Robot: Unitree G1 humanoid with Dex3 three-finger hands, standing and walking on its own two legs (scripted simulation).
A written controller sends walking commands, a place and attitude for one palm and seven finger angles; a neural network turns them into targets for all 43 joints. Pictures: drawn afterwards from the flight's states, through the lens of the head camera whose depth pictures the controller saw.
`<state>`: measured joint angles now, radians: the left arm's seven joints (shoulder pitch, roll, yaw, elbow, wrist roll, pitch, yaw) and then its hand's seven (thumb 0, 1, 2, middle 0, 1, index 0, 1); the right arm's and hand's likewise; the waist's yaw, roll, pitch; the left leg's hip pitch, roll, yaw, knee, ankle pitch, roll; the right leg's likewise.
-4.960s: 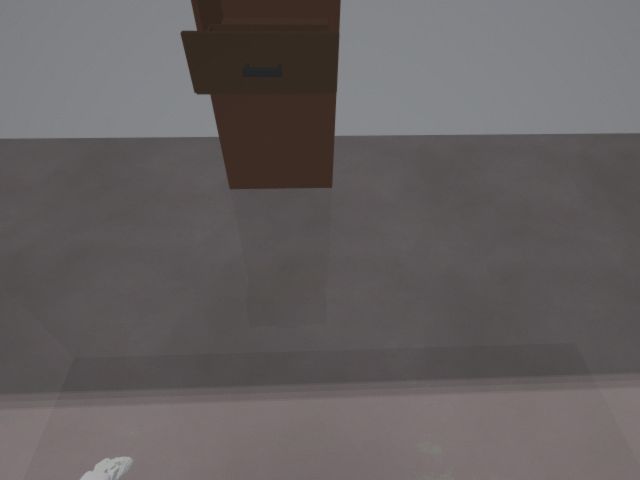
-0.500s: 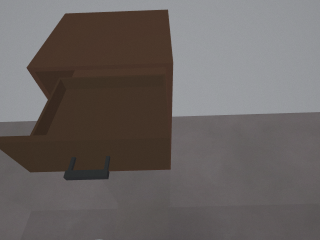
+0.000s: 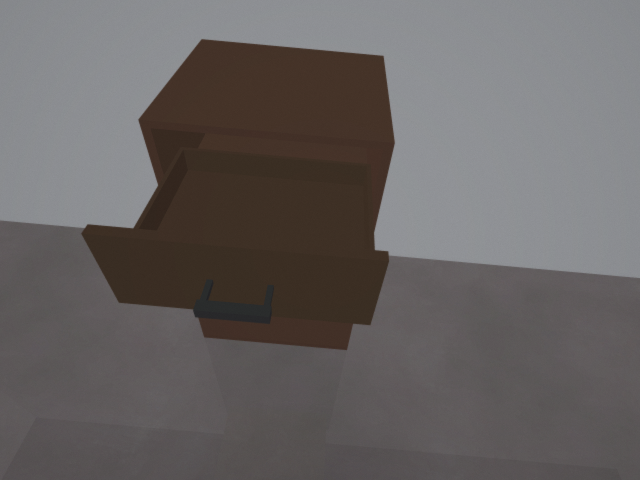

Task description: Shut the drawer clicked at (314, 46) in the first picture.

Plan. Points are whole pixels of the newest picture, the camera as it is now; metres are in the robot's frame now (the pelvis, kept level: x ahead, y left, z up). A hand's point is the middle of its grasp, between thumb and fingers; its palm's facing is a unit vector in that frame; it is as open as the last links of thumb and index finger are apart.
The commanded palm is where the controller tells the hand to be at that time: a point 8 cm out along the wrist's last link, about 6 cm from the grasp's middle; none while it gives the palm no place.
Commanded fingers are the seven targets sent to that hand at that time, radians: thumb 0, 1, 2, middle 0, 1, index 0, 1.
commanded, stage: come to a stop and stand still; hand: left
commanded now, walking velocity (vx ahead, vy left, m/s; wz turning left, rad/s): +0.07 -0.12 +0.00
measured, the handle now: (236, 300) +0.39 +0.16 -0.04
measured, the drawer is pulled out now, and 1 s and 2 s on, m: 0.29 0.29 0.29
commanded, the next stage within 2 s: look again from close up in 0.68 s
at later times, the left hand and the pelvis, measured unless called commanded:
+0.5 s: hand out of the picture -0.01 +0.09 -0.18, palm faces +0.04 -0.98 -0.18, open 7.2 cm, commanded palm none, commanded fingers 0.00 0.90 0.90 -0.20 -0.30 -0.20 -0.30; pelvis +0.00 -0.07 -0.01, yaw -1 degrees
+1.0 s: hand out of the picture -0.03 +0.13 -0.19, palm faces +0.02 -0.98 -0.19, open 7.3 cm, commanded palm none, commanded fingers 0.00 0.90 0.90 -0.20 -0.30 -0.20 -0.30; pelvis -0.02 -0.03 -0.01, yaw -1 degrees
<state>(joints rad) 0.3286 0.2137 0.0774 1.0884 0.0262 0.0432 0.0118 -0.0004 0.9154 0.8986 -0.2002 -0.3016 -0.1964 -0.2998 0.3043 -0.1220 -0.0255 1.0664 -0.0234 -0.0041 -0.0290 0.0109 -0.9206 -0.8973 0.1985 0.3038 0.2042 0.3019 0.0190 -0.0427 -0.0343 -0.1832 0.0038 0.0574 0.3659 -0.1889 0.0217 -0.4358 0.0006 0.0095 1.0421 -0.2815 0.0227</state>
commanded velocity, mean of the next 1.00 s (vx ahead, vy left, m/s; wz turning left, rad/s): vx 0.00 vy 0.00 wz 0.00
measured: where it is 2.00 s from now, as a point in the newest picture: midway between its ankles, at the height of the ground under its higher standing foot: outside the picture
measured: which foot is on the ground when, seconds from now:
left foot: down 0.00-1.00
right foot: up 0.00-0.20, down 0.22-1.00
